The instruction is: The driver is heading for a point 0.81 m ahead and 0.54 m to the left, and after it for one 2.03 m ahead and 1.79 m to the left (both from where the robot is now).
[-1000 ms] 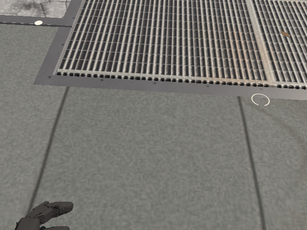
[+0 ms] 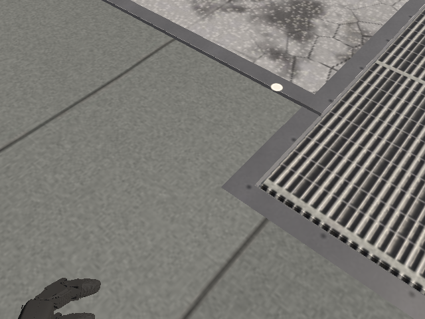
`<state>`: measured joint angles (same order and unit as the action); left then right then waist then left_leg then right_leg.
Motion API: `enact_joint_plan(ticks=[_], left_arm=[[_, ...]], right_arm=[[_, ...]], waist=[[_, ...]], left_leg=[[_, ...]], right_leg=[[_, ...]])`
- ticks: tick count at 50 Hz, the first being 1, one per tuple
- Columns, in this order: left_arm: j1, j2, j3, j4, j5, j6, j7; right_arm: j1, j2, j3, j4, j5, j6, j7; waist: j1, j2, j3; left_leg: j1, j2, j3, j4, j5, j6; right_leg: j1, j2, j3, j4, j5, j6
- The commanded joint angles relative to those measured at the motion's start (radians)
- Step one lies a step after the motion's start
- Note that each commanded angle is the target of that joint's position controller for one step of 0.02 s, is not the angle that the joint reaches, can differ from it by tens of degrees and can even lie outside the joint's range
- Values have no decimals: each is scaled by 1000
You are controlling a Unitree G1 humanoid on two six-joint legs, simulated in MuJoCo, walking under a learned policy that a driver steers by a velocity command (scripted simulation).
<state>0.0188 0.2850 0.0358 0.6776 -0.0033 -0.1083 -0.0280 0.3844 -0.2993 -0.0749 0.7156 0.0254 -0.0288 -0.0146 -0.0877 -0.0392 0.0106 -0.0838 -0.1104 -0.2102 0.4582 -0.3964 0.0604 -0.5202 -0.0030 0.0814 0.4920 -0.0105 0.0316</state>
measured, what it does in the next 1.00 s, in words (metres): walks ahead, turning left: right foot, then left foot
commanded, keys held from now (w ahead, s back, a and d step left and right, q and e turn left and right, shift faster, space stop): w+q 1.00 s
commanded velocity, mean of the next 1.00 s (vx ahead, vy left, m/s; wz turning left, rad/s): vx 0.50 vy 0.00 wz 0.60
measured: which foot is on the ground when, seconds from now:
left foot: down 0.00-0.04, up 0.06-0.54, down 0.56-1.00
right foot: up 0.00-0.00, down 0.02-0.56, up 0.58-1.00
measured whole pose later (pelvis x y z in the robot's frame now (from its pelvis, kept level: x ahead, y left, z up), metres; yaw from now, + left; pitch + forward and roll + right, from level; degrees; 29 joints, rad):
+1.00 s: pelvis +0.53 +0.14 +0.00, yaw +36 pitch +2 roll +0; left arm 0.01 0.29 0.03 0.68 0.00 -0.10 -0.03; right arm 0.39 -0.30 -0.07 0.72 0.03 -0.03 -0.02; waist -0.09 -0.05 0.02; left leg -0.08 -0.11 -0.21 0.45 -0.39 0.06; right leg -0.52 -0.01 0.09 0.50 0.00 0.04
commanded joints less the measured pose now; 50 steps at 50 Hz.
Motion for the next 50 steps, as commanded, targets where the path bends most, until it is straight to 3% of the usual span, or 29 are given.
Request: enact_joint_plan(ticks=[1,2,3,4,5,6,7,9,11,14,18,22,23,25,26,27,28,29,30,31,32,33,34,36,38,43,47,50], left_arm=[[123,164,68,-37,6,-27,10],[273,219,83,-27,20,-29,19],[356,289,101,15,24,-13,14],[336,193,82,-2,-1,-8,8],[294,137,67,-11,-1,-3,14],[240,121,57,-15,11,4,16],[212,100,50,-7,15,7,18],[195,79,44,7,17,1,22],[204,94,51,26,8,-7,22],[220,132,64,53,10,-7,24],[228,157,67,76,5,6,30],[282,191,76,109,-11,26,33],[285,201,79,114,-17,32,33],[279,233,89,115,-28,44,38],[274,247,93,113,-32,52,43],[259,240,90,108,-36,58,47],[273,198,72,94,-13,54,51],[363,49,23,29,28,30,36],[266,127,31,19,-5,-7,23],[171,173,43,-13,-40,-25,15],[158,158,36,-15,-30,-35,19],[161,158,40,-3,-3,-36,26],[182,166,46,3,7,-26,26],[198,149,45,7,16,-4,24],[161,120,37,-4,23,10,27],[-36,71,15,-52,13,5,14],[-86,110,29,-76,-2,-7,0],[0,138,48,-60,-4,-18,1]], right_arm=[[-40,-104,-25,-64,-4,-6,-3],[-30,-45,-2,-83,-21,-9,0],[119,0,13,-104,13,-17,1],[94,-109,-5,-80,20,-17,-4],[-28,-162,-22,-93,12,-11,-4],[-83,-154,-23,-105,0,-5,-6],[-113,-139,-25,-116,-10,-5,-2],[-93,-98,-23,-115,4,3,9],[-111,-65,-16,-125,3,11,12],[-165,-49,-8,-144,-4,12,17],[-269,-33,2,-160,-3,-2,42],[-374,-27,7,-200,2,-5,66],[-382,-35,4,-209,1,-4,71],[-344,-70,-14,-212,-6,1,74],[-267,-100,-31,-198,-8,6,72],[-109,-144,-60,-156,-5,9,64],[66,-215,-93,-111,0,20,43],[20,-329,-102,-120,8,11,36],[54,-250,-77,-151,2,-6,41],[22,-195,-59,-134,-7,-22,45],[-32,-173,-50,-133,-5,-29,45],[-100,-146,-41,-141,-8,-30,43],[-142,-125,-32,-155,-20,-31,39],[-163,-124,-30,-152,-20,-35,32],[-140,-141,-34,-133,-17,-38,18],[-66,-163,-40,-87,-6,-25,-2],[-12,-154,-39,-52,4,-16,-5],[-29,-145,-39,-50,1,-5,-8]], waist=[[131,159,-93],[186,44,-237],[123,-303,-355],[150,-189,-281],[177,-96,-152],[159,-30,-79],[142,-31,-25],[110,-83,-6],[106,-72,7],[112,-38,14],[147,-25,36],[176,-20,73],[169,-24,75],[124,-55,31],[74,-65,-19],[-17,-44,-99],[-91,41,-189],[49,321,-267],[-30,213,-395],[-39,160,-246],[5,90,-158],[49,58,-104],[85,77,-84],[111,85,-67],[107,75,-39],[32,105,2],[19,125,3],[72,169,-14]], left_leg=[[-100,181,-182,100,364,84],[-223,115,-95,381,217,44],[-582,-9,28,703,-209,-25],[-703,77,6,829,-173,-39],[-727,109,29,854,-77,-44],[-691,142,61,834,-7,-49],[-670,168,62,790,39,-51],[-598,203,82,737,80,-50],[-615,213,100,694,105,-56],[-664,226,104,583,203,-71],[-615,214,163,360,395,-63],[-586,193,223,219,387,-31],[-573,183,237,197,349,-16],[-469,123,291,176,244,25],[-361,83,316,164,204,52],[-139,42,325,99,264,90],[177,114,172,84,275,141],[474,378,-403,-1,106,320],[510,437,-624,-141,-40,356],[414,411,-481,-166,31,304],[265,368,-362,-167,130,271],[132,329,-274,-173,242,246],[40,302,-220,-193,332,239],[-57,283,-176,-224,432,248],[-131,256,-113,-235,486,245],[-199,183,-51,-214,357,169],[-110,225,-157,-131,277,148],[-61,233,-221,-28,325,121]], right_leg=[[330,-28,-1,-46,-51,-69],[591,-200,162,-28,-89,-131],[895,-418,638,-122,-318,-301],[848,-421,717,-185,-569,-278],[723,-374,553,-202,-546,-231],[598,-331,421,-216,-408,-206],[508,-296,329,-236,-298,-205],[423,-245,189,-282,-191,-191],[407,-249,110,-314,-109,-208],[439,-267,22,-335,9,-226],[461,-236,-129,-337,84,-192],[541,-265,-197,-319,131,-171],[568,-274,-211,-296,198,-163],[610,-278,-251,-177,524,-143],[610,-271,-271,-51,677,-133],[538,-243,-301,147,698,-106],[296,-205,-298,442,418,-64],[-153,-2,-223,795,-542,-7],[-255,12,4,903,-586,-18],[-330,-32,7,885,-482,-35],[-291,-72,3,795,-394,-43],[-226,-100,3,711,-346,-34],[-157,-119,10,667,-311,-27],[-104,-118,-5,600,-287,2],[-96,-102,-25,503,-219,31],[-1,-26,-37,138,91,45],[36,-3,3,25,70,19],[146,5,-9,-21,-52,-28]])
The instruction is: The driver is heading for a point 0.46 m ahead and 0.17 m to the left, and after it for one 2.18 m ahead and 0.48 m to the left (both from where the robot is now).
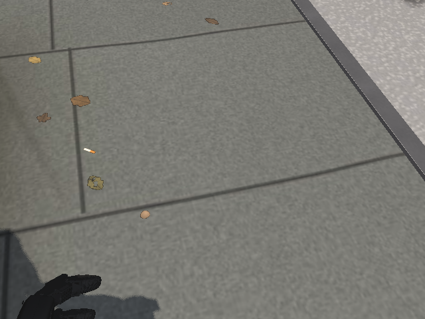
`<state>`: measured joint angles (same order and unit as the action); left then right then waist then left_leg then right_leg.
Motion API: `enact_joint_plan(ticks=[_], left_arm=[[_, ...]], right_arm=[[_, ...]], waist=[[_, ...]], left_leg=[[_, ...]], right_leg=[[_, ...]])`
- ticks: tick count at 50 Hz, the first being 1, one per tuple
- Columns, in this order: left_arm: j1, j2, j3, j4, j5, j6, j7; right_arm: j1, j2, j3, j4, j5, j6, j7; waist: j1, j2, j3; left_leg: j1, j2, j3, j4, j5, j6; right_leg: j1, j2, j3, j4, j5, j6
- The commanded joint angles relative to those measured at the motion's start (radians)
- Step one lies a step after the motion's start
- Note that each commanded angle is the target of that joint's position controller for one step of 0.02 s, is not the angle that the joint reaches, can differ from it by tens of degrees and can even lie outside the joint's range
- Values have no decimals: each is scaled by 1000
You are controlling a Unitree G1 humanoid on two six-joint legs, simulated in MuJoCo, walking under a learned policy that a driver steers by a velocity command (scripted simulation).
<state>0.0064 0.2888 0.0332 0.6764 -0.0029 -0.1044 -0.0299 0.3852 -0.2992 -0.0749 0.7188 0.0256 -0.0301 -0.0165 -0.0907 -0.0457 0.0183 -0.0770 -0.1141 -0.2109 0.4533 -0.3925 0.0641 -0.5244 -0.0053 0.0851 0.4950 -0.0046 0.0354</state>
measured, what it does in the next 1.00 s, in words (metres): walks ahead: right foot, then left foot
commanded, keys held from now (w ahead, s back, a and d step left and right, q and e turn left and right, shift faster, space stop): w+q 0.22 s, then w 0.78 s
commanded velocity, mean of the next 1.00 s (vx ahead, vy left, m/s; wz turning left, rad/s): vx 0.50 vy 0.00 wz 0.27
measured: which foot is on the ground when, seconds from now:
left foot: down 0.00-0.04, up 0.06-0.52, down 0.54-1.00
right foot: up 0.00-0.02, down 0.04-0.54, up 0.56-1.00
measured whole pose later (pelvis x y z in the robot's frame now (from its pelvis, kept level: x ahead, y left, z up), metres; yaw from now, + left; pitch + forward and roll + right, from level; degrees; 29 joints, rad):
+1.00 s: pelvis +0.52 +0.10 +0.00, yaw +14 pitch +2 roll +2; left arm 0.03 0.27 0.02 0.75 -0.01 -0.07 -0.05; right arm 0.38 -0.29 -0.06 0.85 0.02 -0.06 0.00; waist -0.08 -0.05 0.02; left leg 0.05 -0.05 0.03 0.24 -0.33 0.03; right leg -0.58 -0.07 0.01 0.54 0.02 -0.01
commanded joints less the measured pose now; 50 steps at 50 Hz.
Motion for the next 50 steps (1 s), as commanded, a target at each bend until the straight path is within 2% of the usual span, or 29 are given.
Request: enact_joint_plan(ticks=[1,2,3,4,5,6,7,8,9,11,14,18,22,24,25,26,27,28,29,30,31,32,33,35,37,39,43,47,50], left_arm=[[105,156,66,-38,3,-26,9],[249,204,80,-27,20,-30,17],[352,280,101,8,30,-16,16],[347,198,84,2,2,-10,9],[305,138,68,-8,0,-4,14],[255,120,60,-13,10,4,17],[226,101,54,-4,14,8,19],[212,86,47,1,20,6,23],[207,80,47,8,18,2,23],[212,89,53,27,7,-6,23],[246,127,64,63,7,-10,19],[260,153,66,92,-9,2,19],[337,190,73,142,-29,22,20],[340,209,76,158,-37,35,23],[329,217,76,163,-40,41,26],[332,202,67,167,-38,45,30],[333,161,47,150,-15,41,34],[424,35,4,106,8,25,25],[376,109,20,122,-14,2,20],[294,161,36,88,-44,-10,15],[248,150,33,79,-41,-15,18],[231,142,35,81,-21,-14,22],[247,138,38,88,-13,-4,21],[282,101,32,102,-13,19,16],[245,81,27,90,-4,36,19],[174,71,22,70,2,39,20],[36,49,9,41,-4,26,4],[-60,64,9,3,-12,18,-14],[-44,87,15,-3,-9,12,-25]], right_arm=[[-37,-115,-29,-58,-3,-4,-4],[-36,-57,-6,-75,-16,-7,0],[100,-4,12,-98,12,-14,0],[100,-99,-2,-80,18,-16,-3],[-8,-159,-20,-86,14,-11,-3],[-70,-159,-22,-98,2,-6,-5],[-109,-145,-24,-110,-8,-7,-2],[-107,-125,-25,-113,-3,-4,4],[-98,-104,-22,-112,4,1,8],[-114,-67,-14,-122,5,12,12],[-169,-34,1,-140,-8,8,15],[-283,-16,17,-152,-10,-14,40],[-388,-29,20,-187,-5,-24,58],[-375,-57,9,-190,-10,-25,61],[-304,-80,-5,-171,-16,-25,59],[-158,-122,-30,-121,-19,-22,53],[11,-186,-56,-80,-20,-15,39],[57,-297,-71,-69,-26,-13,30],[63,-216,-49,-78,-15,-19,32],[8,-173,-32,-71,-18,-28,35],[-46,-143,-23,-70,-17,-33,36],[-99,-114,-15,-69,-22,-37,39],[-133,-85,-6,-72,-30,-43,41],[-154,-83,-8,-64,-28,-55,41],[-149,-104,-13,-41,-24,-66,36],[-130,-116,-16,-19,-24,-68,28],[-74,-142,-20,24,-18,-62,17],[-4,-158,-24,78,-8,-49,15],[2,-171,-30,103,-5,-32,8]], waist=[[122,167,-76],[183,82,-210],[139,-245,-355],[152,-205,-309],[178,-104,-176],[166,-36,-100],[150,-25,-40],[126,-51,-21],[116,-72,-14],[111,-67,1],[117,-27,5],[146,-15,29],[166,-25,58],[134,-44,40],[81,-50,-9],[7,-36,-96],[-66,16,-212],[4,287,-335],[-34,234,-401],[-28,206,-246],[1,157,-164],[32,123,-107],[68,133,-88],[104,129,-77],[112,108,-35],[95,94,0],[45,95,36],[16,94,60],[42,112,41]], left_leg=[[-91,192,-194,76,369,88],[-199,134,-122,335,276,50],[-550,-5,21,668,-158,-27],[-687,70,7,820,-189,-43],[-725,107,21,863,-95,-52],[-698,140,58,851,-23,-58],[-679,167,64,806,25,-60],[-634,194,67,774,56,-57],[-605,206,82,747,69,-57],[-612,220,102,694,85,-62],[-634,220,99,552,173,-69],[-557,199,163,290,358,-59],[-517,178,204,154,333,-32],[-451,149,230,105,260,0],[-326,118,258,65,265,22],[-108,84,281,31,303,50],[185,188,148,69,322,93],[487,461,-357,-12,156,257],[484,502,-533,-122,84,288],[381,461,-375,-132,142,244],[255,413,-244,-139,236,214],[139,377,-164,-165,320,197],[56,350,-110,-197,382,187],[-29,343,-65,-256,417,202],[-79,338,-10,-300,440,209],[-83,322,40,-321,439,198],[-81,288,123,-332,398,153],[35,340,111,-288,392,138],[130,371,101,-211,516,112]], right_leg=[[297,-7,-18,-51,-54,-62],[550,-157,117,-26,-87,-126],[887,-387,568,-112,-319,-291],[873,-421,716,-179,-550,-289],[755,-379,567,-199,-548,-245],[634,-338,431,-209,-423,-217],[536,-299,331,-230,-302,-211],[474,-269,250,-254,-229,-199],[440,-250,192,-279,-191,-198],[415,-251,110,-315,-115,-214],[432,-262,40,-344,-3,-244],[431,-223,-89,-356,57,-219],[514,-268,-98,-338,89,-204],[565,-284,-111,-269,261,-187],[562,-268,-142,-173,421,-168],[508,-228,-186,-1,512,-140],[315,-186,-208,257,311,-99],[-77,-13,-196,642,-389,-30],[-184,-3,-22,791,-578,-33],[-267,-52,-16,817,-516,-47],[-252,-95,-32,768,-429,-54],[-215,-120,-37,705,-369,-49],[-150,-142,-26,667,-323,-46],[-87,-148,-28,620,-285,-30],[-107,-149,-34,543,-227,-10],[-140,-147,-35,421,-113,2],[-86,-102,-67,170,94,-4],[-102,-79,-62,63,81,-36],[-66,-59,-74,19,-30,-77]])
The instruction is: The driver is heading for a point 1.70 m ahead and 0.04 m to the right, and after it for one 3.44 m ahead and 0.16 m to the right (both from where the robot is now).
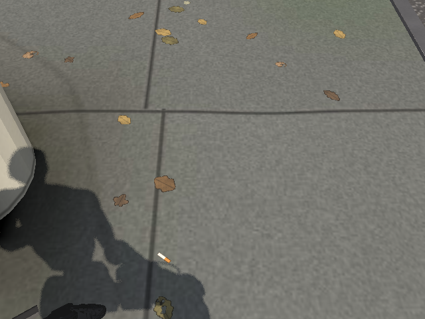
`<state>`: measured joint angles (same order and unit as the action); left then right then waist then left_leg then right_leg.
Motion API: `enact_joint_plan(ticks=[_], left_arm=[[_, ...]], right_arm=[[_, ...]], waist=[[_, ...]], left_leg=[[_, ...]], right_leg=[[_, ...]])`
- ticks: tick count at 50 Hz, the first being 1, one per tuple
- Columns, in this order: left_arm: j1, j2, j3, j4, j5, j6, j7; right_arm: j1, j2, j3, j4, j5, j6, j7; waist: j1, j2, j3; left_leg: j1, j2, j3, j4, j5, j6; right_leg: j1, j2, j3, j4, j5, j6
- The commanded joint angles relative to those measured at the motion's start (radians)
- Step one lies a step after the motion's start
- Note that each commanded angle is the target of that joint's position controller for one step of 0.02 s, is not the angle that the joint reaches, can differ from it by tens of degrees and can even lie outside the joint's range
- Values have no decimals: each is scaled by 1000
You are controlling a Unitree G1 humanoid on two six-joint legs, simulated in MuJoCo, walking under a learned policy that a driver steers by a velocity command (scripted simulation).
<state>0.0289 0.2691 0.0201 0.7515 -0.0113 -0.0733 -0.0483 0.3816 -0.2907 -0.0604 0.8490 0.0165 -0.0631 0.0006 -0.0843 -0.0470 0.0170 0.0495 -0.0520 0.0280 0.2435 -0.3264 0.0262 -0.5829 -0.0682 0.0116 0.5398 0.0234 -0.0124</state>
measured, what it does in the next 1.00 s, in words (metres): walks ahead: right foot, then left foot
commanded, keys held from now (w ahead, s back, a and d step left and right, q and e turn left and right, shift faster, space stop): w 0.02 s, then no key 0.98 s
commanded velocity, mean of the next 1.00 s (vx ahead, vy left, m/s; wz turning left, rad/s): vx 0.13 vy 0.00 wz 0.01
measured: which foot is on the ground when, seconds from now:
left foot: down 0.00-0.08, up 0.10-0.44, down 0.46-1.00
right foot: up 0.00-0.04, down 0.06-1.00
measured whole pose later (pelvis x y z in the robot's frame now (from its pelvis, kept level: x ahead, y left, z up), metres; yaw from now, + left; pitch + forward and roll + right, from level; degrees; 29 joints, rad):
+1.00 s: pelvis +0.22 -0.01 +0.00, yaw +0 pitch -2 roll +0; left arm 0.18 0.26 0.02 1.04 0.01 0.02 0.03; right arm 0.10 -0.24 -0.04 1.05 0.00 0.01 -0.03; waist 0.02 0.00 0.04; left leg -0.23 0.00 -0.02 0.48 -0.23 0.00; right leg -0.12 -0.02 -0.04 0.46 -0.31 0.00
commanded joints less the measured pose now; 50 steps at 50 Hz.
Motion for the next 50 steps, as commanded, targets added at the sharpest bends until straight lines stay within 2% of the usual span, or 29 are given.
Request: enact_joint_plan(ticks=[1,2,3,4,5,6,7,8,9,11,14,16,18,20,22,23,24,25,26,27,28,30,35,41,50], left_arm=[[-18,123,37,-67,1,-21,-6],[100,154,56,-31,10,-22,0],[240,211,76,2,23,-23,8],[330,302,94,10,48,-17,15],[359,236,78,23,25,-7,12],[296,191,61,13,12,-4,12],[227,163,53,4,13,-2,15],[169,133,44,7,13,-3,14],[132,104,36,5,18,-6,14],[100,89,31,19,36,-12,13],[60,115,36,44,36,-13,24],[78,133,40,67,31,-2,33],[97,140,39,91,29,12,36],[96,134,34,109,24,23,36],[93,108,23,123,11,30,37],[129,80,13,135,17,30,36],[196,73,11,146,37,25,34],[248,52,7,157,36,27,36],[198,67,5,157,35,36,42],[158,88,9,155,28,47,48],[149,89,10,158,25,57,54],[157,96,11,166,28,70,59],[149,99,15,192,18,74,64],[156,96,17,226,17,84,70],[179,95,13,267,19,80,79]], right_arm=[[-7,-187,-46,-25,3,7,-11],[-27,-180,-42,-26,-1,15,-14],[-14,-148,-27,-38,-15,18,-20],[100,-51,5,-59,-23,3,-16],[118,-67,4,-23,-22,-10,-12],[65,-150,-20,-28,5,-17,-7],[-7,-144,-18,-43,15,-16,-9],[-50,-129,-17,-51,2,-8,-16],[-55,-123,-22,-47,-7,8,-24],[-14,-69,-12,-30,-15,36,-31],[-44,-37,0,-38,-23,48,-40],[-93,-47,1,-38,-22,52,-37],[-133,-64,-4,-39,-18,59,-35],[-165,-71,-8,-42,-20,64,-34],[-164,-71,-12,-33,-33,62,-35],[-173,-99,-16,-37,-41,60,-39],[-194,-156,-27,-46,-36,61,-46],[-229,-151,-26,-35,-24,67,-46],[-248,-91,-17,-31,-19,69,-38],[-250,-67,-11,-24,-24,67,-32],[-250,-68,-9,-15,-29,61,-29],[-240,-79,-11,11,-23,47,-26],[-251,-80,-9,61,-17,44,-30],[-279,-77,-8,112,-16,54,-32],[-300,-68,-5,177,-17,68,-35]], waist=[[67,127,11],[132,120,-58],[183,82,-187],[159,-130,-353],[175,-209,-450],[175,-120,-331],[148,-59,-220],[118,-5,-135],[87,-12,-106],[46,-38,-113],[31,-58,-123],[54,-58,-139],[72,-46,-128],[76,-40,-96],[55,-21,-71],[65,19,-64],[122,111,-72],[164,203,-82],[129,176,-67],[110,143,-43],[107,131,-41],[107,127,-55],[100,83,-81],[100,52,-66],[97,50,-28]], left_leg=[[16,300,-128,60,589,136],[0,249,-91,213,768,107],[-107,189,-50,431,705,63],[-496,41,-7,829,297,-27],[-610,-41,-131,1025,-294,-54],[-672,10,-193,1102,-291,-46],[-690,64,-146,1070,-238,-43],[-677,104,-110,990,-177,-47],[-616,136,-105,918,-132,-48],[-478,140,-97,824,-62,-65],[-404,140,-84,601,49,-78],[-367,131,-74,498,151,-79],[-343,126,-76,432,185,-76],[-315,123,-77,356,183,-62],[-225,113,-66,202,271,-36],[-173,157,-116,147,405,-19],[-123,217,-168,176,538,11],[-149,221,-180,187,439,51],[-213,178,-156,174,302,38],[-234,154,-141,169,289,17],[-228,143,-130,175,331,5],[-203,136,-119,197,416,3],[-167,128,-108,224,521,16],[-168,115,-97,217,486,21],[-180,97,-83,193,385,13]], right_leg=[[72,29,-26,-37,-90,-47],[236,67,-58,-67,-65,-72],[490,-2,-1,-25,114,-111],[902,-263,391,-20,221,-272],[959,-346,626,-131,333,-346],[845,-320,491,-134,340,-309],[713,-277,347,-141,390,-274],[580,-229,256,-171,423,-248],[483,-195,197,-205,421,-225],[362,-167,131,-245,493,-229],[323,-138,46,-262,534,-225],[340,-129,30,-269,463,-212],[347,-136,45,-277,312,-207],[337,-142,71,-272,142,-198],[313,-103,76,-234,-51,-148],[297,-63,69,-204,-149,-98],[261,8,30,-160,-267,-54],[274,50,-8,-173,-318,-26],[327,53,-26,-174,-296,-9],[328,51,-27,-165,-274,-9],[331,45,-23,-158,-245,-12],[353,35,-15,-156,-183,-12],[395,27,-16,-136,-67,-5],[410,25,-21,-140,-71,3],[392,22,-24,-158,-141,8]])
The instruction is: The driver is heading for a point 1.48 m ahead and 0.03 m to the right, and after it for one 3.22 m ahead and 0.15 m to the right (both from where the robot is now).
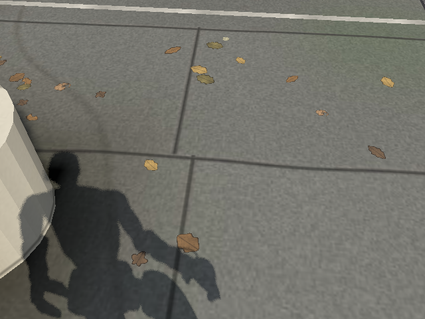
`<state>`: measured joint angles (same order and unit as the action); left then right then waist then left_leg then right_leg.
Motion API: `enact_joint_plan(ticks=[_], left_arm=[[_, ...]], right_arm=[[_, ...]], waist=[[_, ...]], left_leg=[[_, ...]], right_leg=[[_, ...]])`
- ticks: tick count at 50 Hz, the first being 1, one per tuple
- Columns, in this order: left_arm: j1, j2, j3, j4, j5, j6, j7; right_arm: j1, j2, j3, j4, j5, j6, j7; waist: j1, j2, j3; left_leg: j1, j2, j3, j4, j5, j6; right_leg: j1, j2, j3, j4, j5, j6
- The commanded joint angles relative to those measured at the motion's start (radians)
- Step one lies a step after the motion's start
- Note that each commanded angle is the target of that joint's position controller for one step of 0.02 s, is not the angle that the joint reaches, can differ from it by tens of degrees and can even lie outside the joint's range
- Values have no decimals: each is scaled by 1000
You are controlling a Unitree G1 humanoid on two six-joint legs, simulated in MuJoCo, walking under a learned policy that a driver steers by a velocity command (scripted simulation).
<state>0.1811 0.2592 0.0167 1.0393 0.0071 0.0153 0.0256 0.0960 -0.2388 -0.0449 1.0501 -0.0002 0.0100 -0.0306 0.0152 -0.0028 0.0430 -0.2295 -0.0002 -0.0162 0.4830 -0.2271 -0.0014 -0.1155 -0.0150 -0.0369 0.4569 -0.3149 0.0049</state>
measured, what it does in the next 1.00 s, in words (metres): walks ahead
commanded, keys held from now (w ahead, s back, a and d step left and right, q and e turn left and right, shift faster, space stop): no key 0.34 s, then w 0.66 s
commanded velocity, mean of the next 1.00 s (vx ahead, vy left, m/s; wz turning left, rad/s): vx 0.22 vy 0.00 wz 0.00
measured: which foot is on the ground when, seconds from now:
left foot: down 0.00-1.00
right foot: down 0.00-0.62, up 0.64-1.00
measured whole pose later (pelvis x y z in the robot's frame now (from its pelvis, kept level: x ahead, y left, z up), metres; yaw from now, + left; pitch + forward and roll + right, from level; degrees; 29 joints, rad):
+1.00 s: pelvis +0.20 +0.02 -0.01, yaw +0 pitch +2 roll +1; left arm -0.03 0.24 0.04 0.88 -0.03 -0.08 -0.04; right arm 0.46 -0.20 -0.03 1.13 0.01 -0.08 -0.02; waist -0.09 -0.03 0.02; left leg 0.16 -0.03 0.05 0.15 -0.34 0.02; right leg -0.63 -0.07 -0.04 0.60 -0.01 -0.04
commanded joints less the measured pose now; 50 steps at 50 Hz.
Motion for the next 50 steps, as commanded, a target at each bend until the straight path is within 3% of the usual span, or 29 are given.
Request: enact_joint_plan(ticks=[1,17,19,21,23,24,25,27,29,30,31,32,33,34,36,38,41,44,47,50], left_arm=[[30,104,16,-17,1,-9,5],[107,65,2,28,2,-22,12],[139,71,7,42,-5,-19,16],[141,109,21,24,-14,-19,23],[204,158,42,30,-26,-34,23],[208,175,52,31,-31,-44,23],[197,161,52,22,-26,-52,21],[150,142,52,-1,-34,-64,12],[105,140,53,-22,-43,-61,3],[98,135,50,-31,-40,-64,-1],[72,88,36,-49,-30,-71,-7],[69,26,22,-94,-28,-89,-2],[41,59,32,-106,-49,-104,-3],[34,65,34,-110,-67,-117,-13],[25,81,46,-103,-50,-129,-20],[18,84,57,-102,-38,-122,-31],[-68,40,49,-136,-31,-104,-38],[-212,11,32,-190,-31,-102,-43],[-297,19,27,-221,-37,-102,-56],[-324,42,32,-246,-40,-110,-72]], right_arm=[[-16,-119,-20,-18,-1,-4,-4],[4,-101,-9,53,-1,3,-9],[28,-96,-9,66,3,5,-11],[19,-104,-14,56,7,-4,-11],[-20,-68,-9,29,8,-34,3],[-29,-60,-8,18,11,-49,12],[-27,-63,-11,13,19,-60,21],[-4,-53,-9,7,33,-78,32],[123,-59,-23,63,33,-87,32],[216,-76,-34,100,26,-85,32],[343,-132,-52,122,21,-86,28],[470,-241,-73,134,25,-94,36],[421,-173,-44,124,8,-115,41],[345,-126,-28,96,9,-130,42],[258,-94,-10,59,8,-137,52],[277,-58,6,57,0,-126,48],[326,-94,6,58,-4,-114,26],[336,-120,2,43,-5,-106,11],[391,-127,-5,53,6,-103,8],[393,-132,-15,55,15,-94,6]], waist=[[-3,7,-50],[-11,4,-8],[-11,-13,-10],[0,-56,56],[24,-156,95],[25,-182,119],[15,-167,132],[-17,-147,145],[-75,-110,96],[-103,-76,59],[-149,95,6],[-171,343,-62],[-134,211,-28],[-96,137,31],[-54,65,61],[-42,86,46],[-51,68,58],[-78,69,89],[-95,80,112],[-68,81,108]], left_leg=[[97,44,-38,-49,274,40],[64,30,-30,-76,142,29],[40,-5,4,-53,-117,32],[-85,-34,34,16,-352,43],[-199,-39,81,192,-243,38],[-234,2,62,290,-184,45],[-276,32,43,344,-207,57],[-257,60,32,239,-257,82],[41,-13,115,12,-93,76],[174,-26,100,-11,-40,66],[309,121,-131,-118,-112,111],[444,343,-580,-285,-236,261],[399,402,-690,-307,-293,302],[367,380,-591,-299,-271,274],[308,305,-382,-314,-101,209],[265,236,-224,-326,109,170],[238,218,-136,-352,269,186],[171,193,-69,-386,276,181],[186,212,-41,-403,274,182],[294,252,-21,-348,387,164]], right_leg=[[-78,-31,24,-77,188,-9],[-121,-27,23,-104,78,-10],[-131,-19,26,-118,-152,-30],[-166,-67,108,-157,-413,-84],[-128,-223,322,-269,-537,-170],[-133,-310,423,-311,-529,-217],[-122,-340,451,-325,-488,-234],[-109,-312,381,-289,-372,-200],[-220,-197,218,-187,-248,-143],[-279,-149,158,-88,-140,-125],[-383,-59,40,213,-4,-73],[-601,62,-23,535,-189,-24],[-688,21,108,740,-249,-41],[-754,-26,144,808,-158,-71],[-748,-94,117,744,20,-90],[-662,-115,83,649,99,-75],[-656,-108,39,508,167,-29],[-587,-76,2,277,283,-12],[-533,-50,-20,165,338,-26],[-518,-42,-4,93,312,-69]])
Keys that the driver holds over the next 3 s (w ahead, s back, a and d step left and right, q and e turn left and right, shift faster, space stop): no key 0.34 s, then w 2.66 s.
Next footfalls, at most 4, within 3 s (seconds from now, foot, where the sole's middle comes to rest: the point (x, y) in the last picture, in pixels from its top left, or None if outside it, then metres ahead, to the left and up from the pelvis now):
1.08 right None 0.45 -0.10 -0.78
1.64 left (186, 244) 0.76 0.13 -0.78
2.20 right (250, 176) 1.08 -0.11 -0.78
2.74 left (194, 122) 1.38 0.13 -0.78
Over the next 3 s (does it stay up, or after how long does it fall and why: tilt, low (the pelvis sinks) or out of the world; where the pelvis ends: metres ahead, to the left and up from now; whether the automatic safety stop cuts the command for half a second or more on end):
stays up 1.35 0.05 0.01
